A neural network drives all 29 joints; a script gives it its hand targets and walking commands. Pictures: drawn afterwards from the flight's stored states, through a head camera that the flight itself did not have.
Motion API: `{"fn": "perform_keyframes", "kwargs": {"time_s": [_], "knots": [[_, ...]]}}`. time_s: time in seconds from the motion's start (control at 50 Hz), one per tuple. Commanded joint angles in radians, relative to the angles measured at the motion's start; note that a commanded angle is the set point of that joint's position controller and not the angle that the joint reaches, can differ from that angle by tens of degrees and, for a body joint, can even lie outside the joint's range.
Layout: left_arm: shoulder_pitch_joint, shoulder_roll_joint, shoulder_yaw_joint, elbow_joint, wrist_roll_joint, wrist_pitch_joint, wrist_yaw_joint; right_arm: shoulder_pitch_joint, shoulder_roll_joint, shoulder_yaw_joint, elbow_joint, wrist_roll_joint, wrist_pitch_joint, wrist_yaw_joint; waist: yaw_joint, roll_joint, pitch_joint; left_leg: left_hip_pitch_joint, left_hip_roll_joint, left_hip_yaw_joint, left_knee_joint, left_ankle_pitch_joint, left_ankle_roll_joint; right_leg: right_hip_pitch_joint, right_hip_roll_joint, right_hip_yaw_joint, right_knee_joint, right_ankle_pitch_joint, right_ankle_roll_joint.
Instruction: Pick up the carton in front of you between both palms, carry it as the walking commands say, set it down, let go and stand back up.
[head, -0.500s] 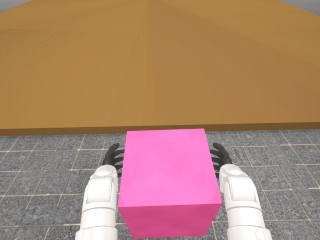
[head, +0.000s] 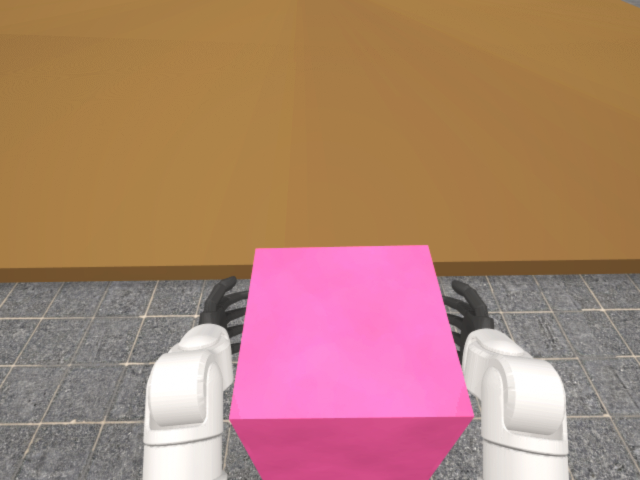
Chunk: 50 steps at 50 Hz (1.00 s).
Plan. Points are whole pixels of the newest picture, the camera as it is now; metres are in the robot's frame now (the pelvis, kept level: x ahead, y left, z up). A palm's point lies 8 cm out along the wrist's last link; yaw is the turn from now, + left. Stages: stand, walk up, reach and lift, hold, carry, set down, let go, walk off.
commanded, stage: carry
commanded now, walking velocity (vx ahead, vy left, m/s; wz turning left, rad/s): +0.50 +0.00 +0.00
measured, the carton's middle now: (343, 371) +0.26 -0.01 +0.02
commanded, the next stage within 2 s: none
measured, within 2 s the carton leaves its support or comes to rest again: neither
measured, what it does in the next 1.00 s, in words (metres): walks ahead: left foot, then right foot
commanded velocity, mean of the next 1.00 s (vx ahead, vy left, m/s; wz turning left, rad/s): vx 0.50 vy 0.00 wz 0.00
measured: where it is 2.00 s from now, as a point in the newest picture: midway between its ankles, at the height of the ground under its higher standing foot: (314, 222)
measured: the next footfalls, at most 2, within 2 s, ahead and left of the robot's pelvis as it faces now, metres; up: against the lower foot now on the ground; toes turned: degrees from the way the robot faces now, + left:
left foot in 0.26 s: +0.32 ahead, +0.13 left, +0.00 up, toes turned +11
right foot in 0.72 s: +0.65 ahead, -0.08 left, +0.00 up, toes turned -14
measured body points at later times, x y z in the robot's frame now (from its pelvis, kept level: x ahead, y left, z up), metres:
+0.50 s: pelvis +0.30 +0.05 +0.01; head +0.32 +0.06 +0.46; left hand +0.60 +0.18 +0.07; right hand +0.57 -0.12 +0.07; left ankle +0.28 +0.12 -0.74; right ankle +0.31 -0.09 -0.67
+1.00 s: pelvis +0.63 +0.00 +0.01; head +0.66 -0.02 +0.46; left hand +0.97 +0.16 +0.15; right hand +0.98 -0.14 +0.14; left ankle +0.67 +0.15 -0.66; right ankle +0.61 -0.07 -0.74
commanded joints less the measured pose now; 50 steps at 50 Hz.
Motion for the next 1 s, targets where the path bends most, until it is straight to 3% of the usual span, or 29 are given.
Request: {"fn": "perform_keyframes", "kwargs": {"time_s": [0.0, 0.02, 0.08, 0.12, 0.18, 0.22, 0.24, 0.26, 0.28, 0.3, 0.32, 0.34, 0.36, 0.4, 0.5, 0.62, 0.66, 0.7, 0.72, 0.74, 0.76, 0.78, 0.82, 0.86, 0.9, 0.98], "knots": [[-0.507, -0.887, -0.665, -0.142, -0.394, 0.04, -0.216, -0.607, 0.856, 0.747, -0.083, 0.437, 0.019, 0.275, 0.037, -0.052, -0.133, -0.457, 0.081, -0.038, 0.096, 0.042, 0.007, 0.46, -0.377, 0.498, -0.28, 0.01, -0.133], [-0.517, -0.885, -0.672, -0.146, -0.408, 0.047, -0.218, -0.603, 0.855, 0.746, -0.08, 0.434, 0.022, 0.27, 0.037, -0.074, -0.121, -0.419, 0.078, -0.013, 0.02, 0.095, -0.005, 0.432, -0.342, 0.411, -0.305, 0.033, -0.106], [-0.494, -0.868, -0.68, -0.123, -0.433, 0.065, -0.231, -0.543, 0.848, 0.725, -0.042, 0.399, 0.028, 0.249, 0.032, -0.117, -0.104, -0.291, 0.034, 0.06, -0.189, 0.203, -0.027, 0.367, -0.265, 0.24, -0.297, 0.181, -0.073], [-0.475, -0.855, -0.678, -0.103, -0.437, 0.072, -0.241, -0.508, 0.844, 0.711, -0.02, 0.371, 0.03, 0.237, 0.034, -0.146, -0.082, -0.217, 0.003, 0.111, -0.308, 0.261, -0.023, 0.332, -0.238, 0.165, -0.274, 0.266, -0.06], [-0.474, -0.848, -0.677, -0.092, -0.438, 0.074, -0.252, -0.508, 0.846, 0.705, -0.02, 0.351, 0.031, 0.23, 0.034, -0.183, -0.058, -0.069, -0.022, 0.168, -0.418, 0.369, -0.003, 0.28, -0.225, 0.108, -0.229, 0.329, -0.027], [-0.483, -0.847, -0.681, -0.102, -0.439, 0.074, -0.257, -0.498, 0.851, 0.699, -0.014, 0.345, 0.028, 0.231, 0.015, -0.139, -0.105, 0.18, -0.072, 0.238, -0.467, 0.355, 0.009, 0.201, -0.186, 0.012, -0.032, 0.459, 0.012], [-0.477, -0.839, -0.679, -0.106, -0.438, 0.074, -0.259, -0.484, 0.849, 0.694, -0.008, 0.342, 0.026, 0.232, 0.0, -0.093, -0.165, 0.373, -0.055, 0.212, -0.46, 0.297, 0.016, 0.109, -0.153, -0.021, 0.141, 0.439, 0.039], [-0.487, -0.83, -0.678, -0.11, -0.438, 0.076, -0.261, -0.471, 0.839, 0.687, -0.004, 0.331, 0.024, 0.233, -0.022, 0.044, -0.216, 0.535, 0.149, -0.101, -0.568, 0.085, 0.062, -0.072, -0.103, -0.014, 0.392, 0.226, 0.084], [-0.512, -0.855, -0.692, -0.13, -0.445, 0.08, -0.262, -0.478, 0.843, 0.685, 0.017, 0.321, 0.016, 0.235, -0.016, 0.29, -0.259, 0.694, 0.392, -0.558, -0.712, 0.013, 0.197, -0.352, 0.022, 0.032, 0.676, -0.167, 0.111], [-0.509, -0.866, -0.691, -0.116, -0.443, 0.075, -0.265, -0.471, 0.873, 0.693, 0.006, 0.334, 0.011, 0.237, -0.013, 0.22, -0.243, 0.657, 0.41, -0.591, -0.735, 0.111, 0.225, -0.435, -0.035, 0.154, 0.799, -0.204, 0.077], [-0.518, -0.89, -0.694, -0.12, -0.447, 0.065, -0.269, -0.489, 0.91, 0.706, -0.017, 0.345, 0.001, 0.239, -0.014, 0.158, -0.233, 0.603, 0.372, -0.5, -0.711, 0.232, 0.213, -0.448, -0.077, 0.183, 0.83, -0.169, 0.048], [-0.512, -0.917, -0.699, -0.123, -0.446, 0.052, -0.271, -0.512, 0.942, 0.72, -0.041, 0.356, -0.009, 0.243, -0.012, 0.058, -0.226, 0.55, 0.352, -0.405, -0.696, 0.296, 0.187, -0.443, -0.109, 0.194, 0.81, -0.114, 0.035], [-0.501, -0.934, -0.705, -0.127, -0.439, 0.038, -0.27, -0.533, 0.967, 0.74, -0.062, 0.369, -0.021, 0.248, -0.008, 0.014, -0.211, 0.49, 0.327, -0.316, -0.708, 0.347, 0.156, -0.413, -0.129, 0.202, 0.748, -0.058, 0.031], [-0.498, -0.963, -0.717, -0.131, -0.425, 0.015, -0.262, -0.562, 0.978, 0.764, -0.082, 0.392, -0.039, 0.256, -0.004, 0.061, -0.209, 0.433, 0.287, -0.195, -0.737, 0.36, 0.124, -0.355, -0.127, 0.174, 0.629, -0.009, 0.033], [-0.376, -0.937, -0.715, -0.117, -0.369, -0.018, -0.233, -0.487, 0.924, 0.786, -0.096, 0.413, -0.051, 0.275, -0.006, 0.105, -0.149, 0.477, 0.217, -0.023, -0.747, 0.522, 0.123, -0.373, -0.086, 0.086, 0.314, 0.111, 0.059], [-0.448, -0.85, -0.714, -0.223, -0.398, 0.012, -0.224, -0.514, 0.824, 0.764, -0.167, 0.407, -0.027, 0.263, -0.011, 0.141, -0.043, 0.473, 0.185, 0.08, -0.72, 0.65, 0.097, -0.265, -0.043, -0.007, 0.062, 0.243, 0.031], [-0.474, -0.807, -0.699, -0.251, -0.416, 0.041, -0.224, -0.529, 0.783, 0.746, -0.194, 0.397, -0.003, 0.251, -0.007, 0.142, -0.049, 0.478, 0.182, 0.113, -0.639, 0.779, 0.08, -0.162, -0.024, -0.033, 0.026, 0.238, 0.012], [-0.489, -0.753, -0.674, -0.249, -0.425, 0.07, -0.223, -0.561, 0.725, 0.73, -0.215, 0.392, 0.029, 0.238, 0.018, 0.095, -0.141, 0.376, 0.118, 0.192, -0.357, 0.841, 0.037, 0.16, 0.05, -0.103, -0.014, 0.157, 0.008], [-0.499, -0.723, -0.661, -0.248, -0.426, 0.085, -0.221, -0.593, 0.686, 0.721, -0.224, 0.394, 0.045, 0.232, 0.046, 0.009, -0.219, 0.21, 0.097, 0.175, -0.129, 0.603, 0.013, 0.373, -0.091, 0.081, -0.03, 0.045, -0.002], [-0.533, -0.686, -0.635, -0.227, -0.415, 0.093, -0.222, -0.644, 0.69, 0.728, -0.245, 0.401, 0.069, 0.226, 0.057, -0.28, -0.304, -0.115, -0.024, 0.13, 0.191, 0.313, -0.033, 0.594, -0.375, 0.596, -0.145, -0.176, -0.159], [-0.547, -0.693, -0.635, -0.227, -0.428, 0.106, -0.219, -0.684, 0.671, 0.716, -0.238, 0.403, 0.082, 0.223, 0.062, -0.322, -0.254, -0.275, -0.067, 0.019, 0.349, 0.008, -0.016, 0.585, -0.412, 0.746, -0.263, -0.04, -0.195], [-0.596, -0.693, -0.636, -0.253, -0.444, 0.118, -0.216, -0.715, 0.698, 0.712, -0.217, 0.407, 0.089, 0.22, 0.057, -0.246, -0.247, -0.312, -0.007, -0.048, 0.431, 0.019, 0.015, 0.562, -0.394, 0.624, -0.223, 0.102, -0.181], [-0.704, -0.721, -0.649, -0.266, -0.466, 0.128, -0.212, -0.765, 0.716, 0.694, -0.184, 0.409, 0.092, 0.214, 0.045, -0.054, -0.227, -0.305, 0.058, -0.076, 0.357, 0.122, 0.041, 0.448, -0.34, 0.433, -0.182, 0.288, -0.124], [-0.788, -0.737, -0.657, -0.244, -0.49, 0.134, -0.215, -0.826, 0.723, 0.687, -0.15, 0.399, 0.093, 0.203, 0.046, -0.079, -0.243, -0.244, 0.062, -0.052, 0.252, 0.185, 0.035, 0.378, -0.299, 0.31, -0.204, 0.276, -0.083], [-0.853, -0.723, -0.655, -0.194, -0.506, 0.139, -0.218, -0.886, 0.712, 0.679, -0.097, 0.387, 0.096, 0.189, 0.046, -0.111, -0.232, -0.256, 0.048, -0.025, 0.18, 0.209, 0.027, 0.352, -0.272, 0.244, -0.213, 0.261, -0.093], [-0.985, -0.693, -0.61, -0.027, -0.519, 0.148, -0.216, -1.021, 0.683, 0.643, 0.05, 0.378, 0.112, 0.164, 0.054, -0.141, -0.172, -0.33, 0.041, 0.023, -0.034, 0.295, 0.016, 0.353, -0.239, 0.176, -0.221, 0.269, -0.127]]}}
